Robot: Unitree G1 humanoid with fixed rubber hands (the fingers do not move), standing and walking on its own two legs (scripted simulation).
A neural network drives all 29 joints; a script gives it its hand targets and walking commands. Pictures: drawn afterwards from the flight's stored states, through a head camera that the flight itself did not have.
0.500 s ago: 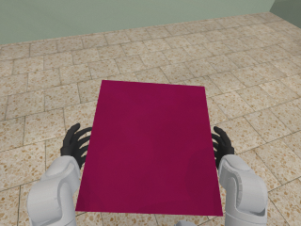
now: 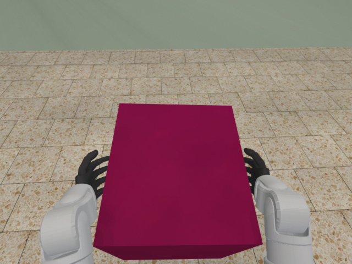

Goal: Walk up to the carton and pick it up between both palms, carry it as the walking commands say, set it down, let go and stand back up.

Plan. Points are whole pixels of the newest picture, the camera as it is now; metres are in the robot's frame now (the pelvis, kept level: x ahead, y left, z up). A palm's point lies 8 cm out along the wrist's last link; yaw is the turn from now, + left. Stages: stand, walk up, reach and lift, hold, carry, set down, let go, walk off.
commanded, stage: carry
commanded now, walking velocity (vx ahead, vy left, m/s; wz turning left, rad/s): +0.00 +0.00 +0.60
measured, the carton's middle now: (174, 187) +0.30 -0.01 -0.01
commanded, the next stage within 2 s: none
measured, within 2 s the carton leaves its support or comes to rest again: neither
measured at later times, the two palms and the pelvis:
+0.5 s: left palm (56, 260) +0.13 +0.18 +0.10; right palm (256, 212) +0.20 -0.16 +0.08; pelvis -0.07 -0.03 +0.00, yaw +13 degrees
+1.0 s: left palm out of the picture +0.04 +0.19 +0.11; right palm (257, 236) +0.15 -0.14 +0.10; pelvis -0.14 -0.05 +0.01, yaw +16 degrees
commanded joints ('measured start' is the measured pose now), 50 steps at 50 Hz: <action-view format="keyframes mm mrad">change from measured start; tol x32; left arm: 1 -397 -734 -787 -38 -358 33 -239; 50 -527 -740 -824 -2 -379 27 -266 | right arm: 1 -385 881 687 -140 414 -42 206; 50 -426 871 656 -172 340 -60 186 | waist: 1 16 -73 -291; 3 12 357 -242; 18 15 196 -293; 23 32 -300 -262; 50 38 97 -196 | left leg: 1 232 48 -103 -331 239 11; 4 446 307 -387 -212 1218 196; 9 284 207 -300 -319 565 108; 18 135 220 -415 -339 369 179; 23 -183 -28 -139 184 -151 14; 39 148 175 -223 -346 332 61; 50 24 134 -240 -397 29 52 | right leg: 1 105 -119 95 48 252 55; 3 -282 72 108 307 -397 123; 11 -229 106 239 440 -122 110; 24 173 -224 529 -324 274 -126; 50 206 101 205 -189 44 25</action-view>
